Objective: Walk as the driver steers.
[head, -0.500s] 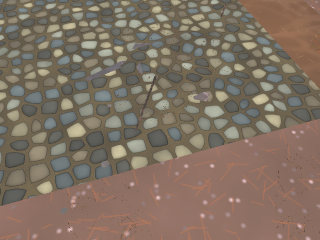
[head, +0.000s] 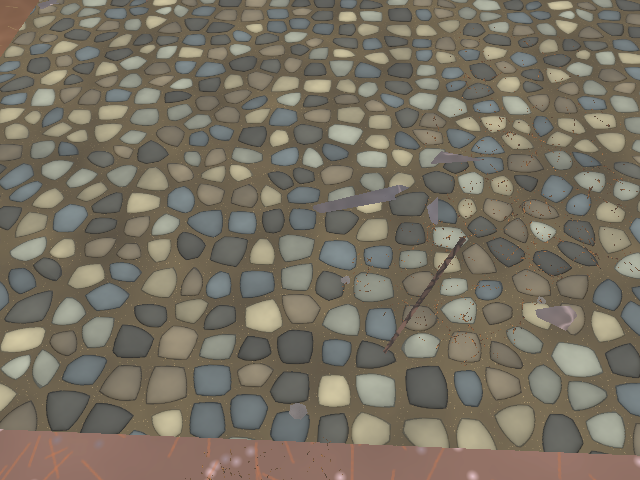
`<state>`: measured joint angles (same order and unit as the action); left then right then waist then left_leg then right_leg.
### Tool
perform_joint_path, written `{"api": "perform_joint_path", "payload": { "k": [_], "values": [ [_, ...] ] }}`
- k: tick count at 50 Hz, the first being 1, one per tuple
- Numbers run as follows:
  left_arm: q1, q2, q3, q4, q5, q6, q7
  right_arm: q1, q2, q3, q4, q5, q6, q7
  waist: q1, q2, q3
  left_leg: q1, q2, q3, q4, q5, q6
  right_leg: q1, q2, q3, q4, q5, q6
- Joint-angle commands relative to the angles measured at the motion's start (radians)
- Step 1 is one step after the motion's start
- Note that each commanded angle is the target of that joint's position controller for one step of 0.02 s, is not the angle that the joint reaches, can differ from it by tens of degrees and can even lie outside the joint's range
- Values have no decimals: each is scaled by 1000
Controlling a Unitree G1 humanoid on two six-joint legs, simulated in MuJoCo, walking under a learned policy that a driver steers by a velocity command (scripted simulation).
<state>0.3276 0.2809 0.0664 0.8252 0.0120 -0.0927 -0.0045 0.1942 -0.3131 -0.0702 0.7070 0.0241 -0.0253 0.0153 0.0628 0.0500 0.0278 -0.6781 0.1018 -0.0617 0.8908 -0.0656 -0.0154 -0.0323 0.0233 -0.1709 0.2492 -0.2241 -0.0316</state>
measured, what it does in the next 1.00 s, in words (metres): walks ahead: left foot, then right foot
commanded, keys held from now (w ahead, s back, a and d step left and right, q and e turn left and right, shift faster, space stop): w+q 0.40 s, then w+e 0.60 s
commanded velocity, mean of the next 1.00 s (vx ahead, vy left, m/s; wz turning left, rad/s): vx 0.50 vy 0.00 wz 0.12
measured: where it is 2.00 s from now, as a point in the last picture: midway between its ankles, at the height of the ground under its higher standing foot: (345, 243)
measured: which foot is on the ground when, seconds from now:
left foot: up 0.00-0.18, down 0.20-0.74, up 0.76-1.00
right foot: down 0.00-0.22, up 0.24-0.70, down 0.72-1.00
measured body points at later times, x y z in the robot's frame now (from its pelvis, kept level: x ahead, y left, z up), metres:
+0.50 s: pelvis +0.27 +0.07 +0.00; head +0.30 +0.09 +0.45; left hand +0.38 +0.38 -0.09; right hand +0.42 -0.18 -0.10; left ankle +0.23 +0.14 -0.74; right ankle +0.46 -0.08 -0.68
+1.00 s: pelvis +0.57 +0.07 +0.00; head +0.60 +0.06 +0.45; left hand +0.61 +0.35 -0.11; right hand +0.78 -0.18 -0.09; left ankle +0.66 +0.26 -0.68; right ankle +0.57 +0.00 -0.75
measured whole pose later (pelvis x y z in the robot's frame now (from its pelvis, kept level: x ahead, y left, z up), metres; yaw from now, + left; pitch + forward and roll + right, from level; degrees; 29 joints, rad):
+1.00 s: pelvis +0.57 +0.07 +0.00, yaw +4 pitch +2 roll +0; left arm 0.34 0.28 0.05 0.73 -0.01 -0.06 -0.01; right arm 0.14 -0.30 -0.04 0.67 -0.02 -0.09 0.00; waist 0.05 0.03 0.04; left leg -0.62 0.07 -0.09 0.88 -0.20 -0.05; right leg -0.19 0.12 0.10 0.33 -0.16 -0.10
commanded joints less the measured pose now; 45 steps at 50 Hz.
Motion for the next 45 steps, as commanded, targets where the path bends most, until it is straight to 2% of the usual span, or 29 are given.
{"api": "perform_joint_path", "payload": {
  "k": [1, 5, 7, 8, 9, 10, 11, 12, 13, 14, 15, 16, 17, 20, 22, 25, 28, 32, 34, 35, 36, 37, 38, 39, 40, 41, 42, 43, 45],
  "values": [
    [-64, 166, 39, -65, -8, -11, 11, -79, -6, 11, -91, -2, -13, 21, -4, -85, 53, 0, 14, 28, -134, 96, 12, -22, -285, 77, -126, 288, -141],
    [-14, 195, 51, -35, -29, 15, 12, -173, -16, 11, -149, 0, -11, 43, 16, -84, 80, -15, -5, 79, -236, 23, 56, 98, -316, 25, -74, 372, -116],
    [-19, 221, 59, -34, -36, 29, 15, -162, -40, 0, -166, -2, -7, 49, -13, -110, 44, 62, -54, 129, -257, -67, 92, 137, -318, -10, 25, 641, -95],
    [-23, 238, 64, -37, -40, 36, 19, -119, -63, -13, -163, -4, -3, 48, -46, -131, 1, 141, -93, 160, -253, -120, 114, 147, -314, -26, 118, 816, -84],
    [-32, 246, 65, -40, -44, 44, 23, -14, -99, -35, -142, -3, 1, 44, -110, -133, -63, 284, -138, 181, -274, -137, 143, 124, -297, -46, 277, 922, -68],
    [-39, 228, 57, -46, -45, 45, 26, 152, -154, -68, -98, 0, 7, 30, -200, -106, -150, 545, -172, 166, -336, -75, 183, 2, -259, -69, 501, 857, -33],
    [1, 147, 29, -77, -10, 36, 25, 258, -252, -98, -73, 6, 19, 7, -207, 68, -233, 868, 14, -148, -359, -92, 269, -330, -180, -71, 841, 334, 21],
    [26, 68, -3, -128, -1, 3, 14, 199, -303, -93, -111, 5, 3, 10, -119, 219, -361, 1070, 224, -723, -526, -267, 449, -656, 24, 120, 1131, -368, 63],
    [-85, 165, 18, -144, -34, -28, -1, 203, -209, -65, -119, -1, -13, 20, -188, 75, -348, 1053, 226, -707, -601, -302, 406, -760, -30, 274, 1163, -329, 44],
    [-139, 170, 16, -167, -57, -43, -7, 178, -169, -52, -109, -8, -26, 21, -171, 47, -215, 931, 193, -561, -604, -246, 367, -789, -67, 259, 1110, -247, 22],
    [-137, 153, 13, -160, -39, -49, 0, 116, -148, -45, -109, -6, -32, 21, -117, -40, -129, 780, 144, -449, -606, -141, 332, -744, -109, 256, 1011, -175, 21],
    [-126, 163, 20, -148, -14, -44, 6, 61, -113, -35, -119, -11, -35, 17, -82, -33, -96, 674, 109, -370, -616, -36, 312, -678, -138, 259, 928, -130, 28],
    [-106, 165, 24, -143, -7, -32, 5, 31, -106, -30, -134, -21, -35, 12, -55, -6, -82, 598, 88, -339, -637, 29, 311, -618, -149, 262, 899, -98, 38],
    [-107, 130, 17, -143, 6, -6, 7, 34, -126, -36, -120, -18, -43, -4, -40, -13, -62, 482, 56, -259, -669, 159, 322, -573, -133, 233, 788, -31, 87],
    [-152, 99, 2, -147, 3, -1, 3, 50, -122, -31, -97, -19, -44, -17, -59, 0, -44, 471, 34, -176, -683, 183, 297, -583, -133, 215, 646, 104, 107],
    [-250, 67, -16, -158, -10, -7, -11, 91, -120, -24, -62, -18, -46, -20, -116, 25, -22, 457, 3, -93, -688, 99, 241, -516, -113, 190, 430, 337, 97],
    [-321, 83, -16, -178, -29, -13, -25, 141, -139, -25, -23, -17, -51, -15, -154, 25, 13, 531, 59, -109, -700, 20, 237, -535, -104, 192, 345, 388, 64],
    [-356, 99, -13, -211, -32, -15, -48, 169, -150, -32, 23, -16, -41, -17, -153, 19, 46, 722, 139, -104, -647, 129, 218, -643, -93, 201, 295, 231, -4],
    [-300, 114, -6, -206, -32, -13, -55, 146, -160, -36, 27, -17, -32, -24, -115, 30, 14, 763, 141, -65, -577, 342, 190, -571, -59, 180, 284, 141, -38],
    [-228, 134, 7, -190, -29, -10, -53, 127, -167, -37, 23, -19, -27, -27, -75, 35, -41, 763, 121, -32, -486, 531, 172, -458, -20, 144, 280, 123, -59],
    [-97, 167, 29, -154, -24, -7, -47, 113, -157, -32, 15, -22, -19, -32, -7, 9, -127, 724, 73, 23, -309, 657, 144, -270, 20, 117, 258, 162, -86],
    [47, 227, 48, -135, -22, -2, -40, 126, -128, -16, -8, -39, -19, -42, 44, -76, -242, 543, 29, 65, -36, 455, 103, 3, -104, 306, 274, 220, -143],
    [96, 308, 66, -128, -27, -2, -43, 249, -29, 14, -33, -46, -41, -30, -24, -329, -339, 118, -174, 72, 335, -273, 14, 346, -327, 822, 181, 34, -333],
    [119, 209, 43, -126, -43, 1, -44, 189, -86, 12, -27, -27, -66, -18, 28, -262, -363, -31, -167, -63, 436, -470, 17, 409, -345, 984, 59, -163, -331],
    [61, 176, 32, -140, -35, 4, -37, 88, -132, 0, -59, 4, -86, -6, 39, -196, -219, -102, -114, -74, 441, -395, 32, 307, -323, 857, 38, -165, -287],
    [15, 168, 30, -155, -24, 9, -32, 24, -123, 6, -74, -1, -98, -6, 25, -92, -147, -83, -76, -58, 386, -330, 41, 184, -284, 758, 32, -92, -261],
    [-25, 155, 24, -164, -20, 12, -29, -8, -119, 3, -83, -23, -104, -9, -4, -47, -80, -59, -50, -47, 300, -289, 35, 68, -252, 686, 17, 26, -254],
    [-46, 141, 17, -174, -12, 11, -24, 1, -118, -2, -86, -37, -101, -11, -35, -67, -75, 3, -30, -50, 242, -256, 29, 3, -221, 635, 1, 119, -247],
    [-61, 143, 19, -183, -18, 15, -17, 32, -100, -1, -82, -44, -88, -13, -64, -103, -67, 44, -25, -36, 162, -245, 0, -62, -193, 583, -22, 222, -257]
  ]
}}
Keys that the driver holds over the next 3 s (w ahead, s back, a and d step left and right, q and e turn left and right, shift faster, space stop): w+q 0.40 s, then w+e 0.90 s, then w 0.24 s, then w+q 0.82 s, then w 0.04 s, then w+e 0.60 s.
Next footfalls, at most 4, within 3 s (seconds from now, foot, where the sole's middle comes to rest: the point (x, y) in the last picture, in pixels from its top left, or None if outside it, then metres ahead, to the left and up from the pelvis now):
0.20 left None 0.27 0.15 -0.78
0.72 right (356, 424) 0.61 0.01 -0.78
1.24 left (271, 318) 0.87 0.22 -0.78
1.72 right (396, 256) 1.08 -0.09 -0.78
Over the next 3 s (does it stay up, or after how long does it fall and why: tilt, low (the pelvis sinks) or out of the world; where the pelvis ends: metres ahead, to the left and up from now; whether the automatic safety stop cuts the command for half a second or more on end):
stays up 1.66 0.09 0.00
